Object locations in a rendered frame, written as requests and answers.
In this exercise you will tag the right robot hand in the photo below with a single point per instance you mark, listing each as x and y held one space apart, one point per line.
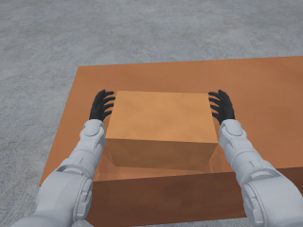
225 109

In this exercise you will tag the carton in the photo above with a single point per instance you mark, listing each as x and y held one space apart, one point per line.
161 130

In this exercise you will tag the left robot hand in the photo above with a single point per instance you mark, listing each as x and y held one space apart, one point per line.
98 107

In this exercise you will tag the right robot forearm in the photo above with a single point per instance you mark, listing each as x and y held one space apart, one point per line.
241 155

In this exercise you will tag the left robot forearm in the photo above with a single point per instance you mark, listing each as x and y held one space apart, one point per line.
86 155

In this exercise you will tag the robot left upper arm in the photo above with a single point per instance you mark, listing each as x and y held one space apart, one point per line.
64 199

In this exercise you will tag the robot right upper arm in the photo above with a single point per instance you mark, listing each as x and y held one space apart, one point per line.
272 202

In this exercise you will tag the pedestal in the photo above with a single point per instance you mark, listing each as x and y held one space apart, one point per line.
267 99

